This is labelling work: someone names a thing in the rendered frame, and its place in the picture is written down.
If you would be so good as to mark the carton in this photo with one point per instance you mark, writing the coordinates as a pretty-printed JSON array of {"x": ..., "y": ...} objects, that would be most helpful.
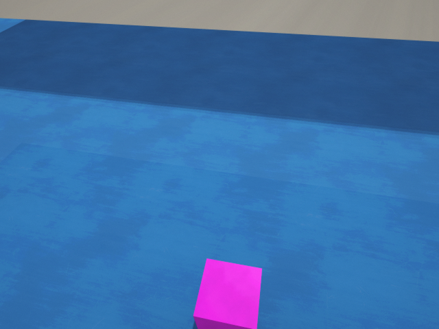
[{"x": 228, "y": 297}]

